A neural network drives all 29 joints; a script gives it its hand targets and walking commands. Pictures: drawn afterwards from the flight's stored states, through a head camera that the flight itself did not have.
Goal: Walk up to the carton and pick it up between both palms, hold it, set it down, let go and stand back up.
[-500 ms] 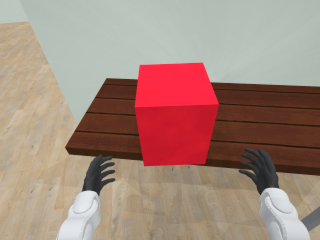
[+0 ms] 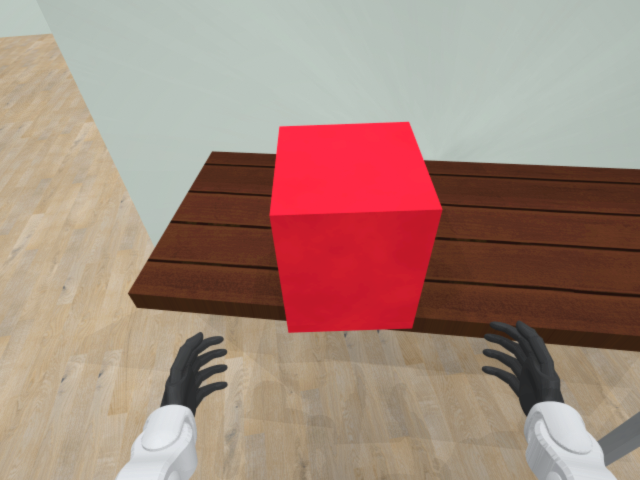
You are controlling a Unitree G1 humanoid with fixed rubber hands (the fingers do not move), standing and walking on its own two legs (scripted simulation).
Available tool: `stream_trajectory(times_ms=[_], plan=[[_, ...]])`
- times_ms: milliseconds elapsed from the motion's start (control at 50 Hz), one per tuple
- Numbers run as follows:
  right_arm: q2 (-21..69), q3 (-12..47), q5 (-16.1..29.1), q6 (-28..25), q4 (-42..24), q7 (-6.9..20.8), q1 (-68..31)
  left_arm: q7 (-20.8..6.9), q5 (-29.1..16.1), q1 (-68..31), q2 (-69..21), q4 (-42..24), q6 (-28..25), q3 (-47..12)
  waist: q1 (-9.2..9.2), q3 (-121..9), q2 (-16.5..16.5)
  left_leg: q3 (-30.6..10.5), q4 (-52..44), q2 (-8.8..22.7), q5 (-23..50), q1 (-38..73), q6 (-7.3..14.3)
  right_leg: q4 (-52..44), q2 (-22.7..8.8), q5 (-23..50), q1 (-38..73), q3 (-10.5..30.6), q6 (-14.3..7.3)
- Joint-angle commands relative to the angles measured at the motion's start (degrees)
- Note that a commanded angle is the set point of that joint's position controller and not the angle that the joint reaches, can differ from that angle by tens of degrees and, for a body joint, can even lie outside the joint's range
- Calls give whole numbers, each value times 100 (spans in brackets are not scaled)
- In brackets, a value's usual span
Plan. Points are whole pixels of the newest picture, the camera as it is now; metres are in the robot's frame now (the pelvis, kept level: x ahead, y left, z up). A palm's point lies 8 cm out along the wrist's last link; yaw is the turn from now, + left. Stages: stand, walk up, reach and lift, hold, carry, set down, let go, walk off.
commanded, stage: set down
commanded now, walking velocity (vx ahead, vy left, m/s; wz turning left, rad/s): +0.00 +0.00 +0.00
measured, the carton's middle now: (347, 229) +0.48 -0.01 +0.06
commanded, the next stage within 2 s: let go in 1.82 s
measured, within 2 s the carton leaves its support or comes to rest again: neither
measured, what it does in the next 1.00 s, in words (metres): stands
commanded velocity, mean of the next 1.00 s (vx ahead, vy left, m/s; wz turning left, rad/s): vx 0.00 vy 0.00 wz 0.00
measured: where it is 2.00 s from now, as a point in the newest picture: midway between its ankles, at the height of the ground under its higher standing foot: outside the picture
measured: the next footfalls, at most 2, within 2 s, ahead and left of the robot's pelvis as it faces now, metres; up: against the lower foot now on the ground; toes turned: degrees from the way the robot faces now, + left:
none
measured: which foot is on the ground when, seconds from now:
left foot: down 0.00-1.00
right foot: down 0.00-1.00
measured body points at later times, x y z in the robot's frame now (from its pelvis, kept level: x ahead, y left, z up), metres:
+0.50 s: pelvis +0.03 +0.00 +0.00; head +0.05 +0.01 +0.45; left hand +0.23 +0.21 -0.03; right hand +0.25 -0.22 +0.00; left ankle +0.03 +0.14 -0.74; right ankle +0.06 -0.12 -0.74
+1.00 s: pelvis +0.03 +0.01 +0.00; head +0.05 +0.01 +0.45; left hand +0.21 +0.22 -0.07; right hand +0.22 -0.22 -0.05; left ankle +0.03 +0.14 -0.74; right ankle +0.06 -0.12 -0.74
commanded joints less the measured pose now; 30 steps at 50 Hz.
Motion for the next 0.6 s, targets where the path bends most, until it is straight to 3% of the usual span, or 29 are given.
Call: stream_trajectory(times_ms=[0,20,40,60,80,100,120,140,160,220,240,260,280,340,360,380,480,500,520,540,560,580], plan=[[-410,348,-45,-376,-1706,147,-526,-121,-85,-1086,1079,-1109,-295,-14,540,-431,-413,497,-1106,-265,-627,51,250,-878,-171,-1917,966,255,29],[-385,335,-77,-383,-1608,129,-465,-128,-69,-1009,1117,-1101,-276,51,527,-433,-342,504,-1109,-257,-638,81,240,-838,-147,-1790,972,219,2],[-329,375,-164,-370,-1222,146,-294,-174,19,-807,1088,-694,-246,47,509,-153,-283,503,-1166,-277,-654,39,230,-879,-155,-1758,949,210,2],[-418,333,-177,-391,-1406,115,-332,-197,-54,-848,1146,-775,-284,21,528,-229,-449,554,-1112,-289,-586,92,243,-842,-138,-1638,956,157,32],[-414,388,-140,-393,-1277,137,-229,-189,16,-777,1102,-930,-308,-21,520,-204,-214,512,-1130,-273,-526,106,213,-813,-116,-1581,1006,156,-16],[-387,299,-212,-377,-1167,117,-165,-238,38,-769,1118,-723,-308,4,451,-104,-207,518,-1197,-284,-711,114,233,-767,-87,-1515,1021,83,-25],[-472,279,-145,-458,-1231,166,-228,-201,18,-674,1096,-856,-350,14,500,-218,-175,470,-1195,-262,-451,125,189,-767,-40,-1353,1092,38,-28],[-363,341,-263,-458,-955,139,-109,-274,83,-582,1126,-469,-357,26,399,-89,-268,485,-1151,-270,-470,99,215,-780,-70,-1211,1100,89,-53],[-462,288,-262,-468,-852,165,-114,-258,128,-548,1054,-425,-384,36,432,-142,-209,490,-1169,-256,-460,74,172,-728,-7,-1148,1104,19,-43],[-423,357,-225,-688,-1103,203,108,-202,37,-578,1247,-1103,-712,52,519,-563,-183,487,-1031,-263,45,264,152,-607,-10,-706,1219,24,-14],[-396,335,-373,-682,-483,200,113,-274,254,-471,1056,-345,-641,20,360,-152,-7,505,-1078,-291,-83,308,131,-703,-11,-756,1086,20,-43],[-469,321,-212,-824,-1053,221,123,-225,104,-445,1158,-950,-774,-3,465,-465,-35,444,-1017,-253,67,276,143,-606,14,-619,1155,-15,-54],[-461,345,-298,-865,-758,230,150,-228,248,-390,1121,-663,-805,58,522,-374,58,469,-1031,-279,62,295,114,-597,27,-583,1208,-26,-48],[-438,396,-295,-1021,-553,222,325,-257,219,-245,1104,-593,-964,77,444,-448,-7,449,-944,-296,289,322,98,-544,12,-305,1297,-15,-50],[-442,401,-360,-1030,-243,224,377,-308,233,-115,1019,-262,-969,27,371,-358,-48,465,-938,-297,412,364,58,-529,47,-199,1268,-27,-28],[-506,387,-281,-1143,-542,252,439,-241,230,-98,1022,-713,-1072,11,467,-521,37,404,-912,-282,569,413,70,-515,61,-64,1279,-65,-43],[-500,456,-346,-1353,204,269,569,-321,413,149,987,-26,-1207,91,375,-472,84,407,-835,-327,741,556,37,-548,37,189,1342,-31,-62],[-598,434,-352,-1388,286,293,607,-318,466,222,898,-22,-1234,37,393,-388,203,411,-856,-317,804,558,-4,-545,84,248,1339,-67,-82],[-667,332,-322,-1540,93,338,449,-248,384,159,975,-522,-1309,-8,400,-587,218,321,-796,-256,1000,536,-6,-463,130,380,1379,-114,-127],[-572,399,-469,-1469,554,312,470,-331,517,150,932,271,-1227,7,311,-256,137,388,-826,-293,712,532,24,-551,110,170,1284,-76,-131],[-573,391,-534,-1517,473,312,409,-316,505,35,986,254,-1282,12,294,-329,51,398,-822,-309,578,515,36,-538,76,69,1225,-98,-73],[-636,404,-432,-1642,219,336,449,-258,464,99,1016,-185,-1376,38,379,-509,187,391,-787,-291,886,546,26,-471,91,351,1276,-119,-86]])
